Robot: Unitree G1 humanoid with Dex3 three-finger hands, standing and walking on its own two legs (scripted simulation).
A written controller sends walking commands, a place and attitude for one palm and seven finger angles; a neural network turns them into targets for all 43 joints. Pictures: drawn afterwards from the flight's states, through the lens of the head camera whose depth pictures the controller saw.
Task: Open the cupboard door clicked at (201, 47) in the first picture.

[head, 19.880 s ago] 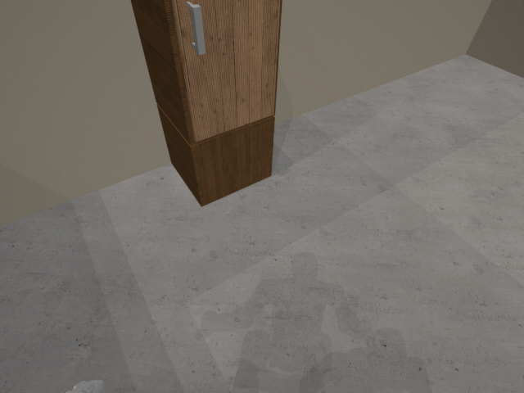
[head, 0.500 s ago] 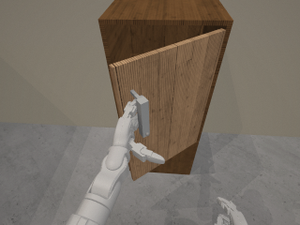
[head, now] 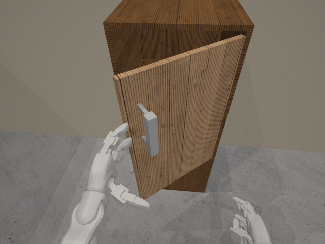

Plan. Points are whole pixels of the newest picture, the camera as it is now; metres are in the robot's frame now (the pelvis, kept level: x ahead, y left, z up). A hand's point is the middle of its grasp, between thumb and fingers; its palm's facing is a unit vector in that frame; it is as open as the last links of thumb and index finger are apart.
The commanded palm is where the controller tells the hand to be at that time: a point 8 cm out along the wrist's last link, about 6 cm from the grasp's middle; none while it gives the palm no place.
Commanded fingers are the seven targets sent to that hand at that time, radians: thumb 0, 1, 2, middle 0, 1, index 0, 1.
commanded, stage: slide the hand sideways off the handle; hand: left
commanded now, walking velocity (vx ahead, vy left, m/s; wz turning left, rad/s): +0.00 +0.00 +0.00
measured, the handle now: (147, 130) +0.37 +0.07 +0.11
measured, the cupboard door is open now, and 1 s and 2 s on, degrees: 38 38 38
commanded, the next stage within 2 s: draw the hand back to the body in 0.40 s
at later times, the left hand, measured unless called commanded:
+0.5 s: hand (105, 189) +0.21 +0.14 +0.10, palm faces -0.02 -1.00 -0.03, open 16.3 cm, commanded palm +0.19 +0.19 +0.11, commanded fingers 0.00 -0.50 0.30 -0.15 -0.30 -0.15 -0.30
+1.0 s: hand (74, 191) +0.19 +0.19 +0.13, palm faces +0.01 -1.00 -0.07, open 16.2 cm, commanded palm +0.16 +0.24 +0.14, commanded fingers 0.00 -0.29 0.39 -0.16 -0.30 -0.16 -0.30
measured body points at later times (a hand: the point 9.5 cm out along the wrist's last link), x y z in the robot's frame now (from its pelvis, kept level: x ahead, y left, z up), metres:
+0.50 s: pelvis +0.00 +0.00 -0.01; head -0.01 -0.02 +0.44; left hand +0.20 +0.19 +0.10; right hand +0.19 -0.22 -0.08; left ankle -0.01 +0.12 -0.73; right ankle +0.01 -0.09 -0.73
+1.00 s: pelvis -0.01 +0.02 +0.00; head -0.04 +0.00 +0.44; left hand +0.18 +0.24 +0.13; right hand +0.19 -0.19 -0.06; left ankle -0.01 +0.12 -0.73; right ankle +0.01 -0.09 -0.73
